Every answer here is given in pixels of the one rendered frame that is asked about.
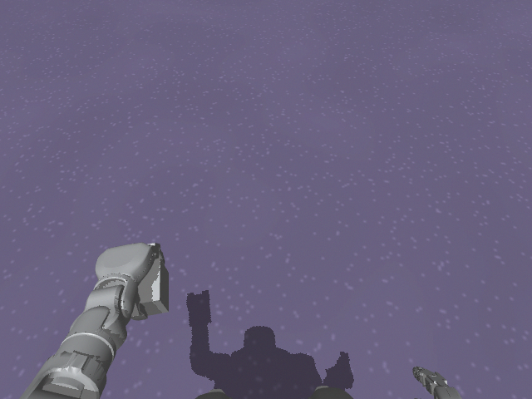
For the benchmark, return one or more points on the left robot hand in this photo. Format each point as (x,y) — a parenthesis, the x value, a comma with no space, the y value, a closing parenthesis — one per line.
(132,260)

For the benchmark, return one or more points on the right robot hand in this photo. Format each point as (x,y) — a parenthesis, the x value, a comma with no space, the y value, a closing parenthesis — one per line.
(435,384)

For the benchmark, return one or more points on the small box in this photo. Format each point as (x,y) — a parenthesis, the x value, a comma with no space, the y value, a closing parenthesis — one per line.
(154,289)

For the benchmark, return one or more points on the left robot arm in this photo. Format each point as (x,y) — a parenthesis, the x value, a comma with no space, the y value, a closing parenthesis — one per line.
(79,367)

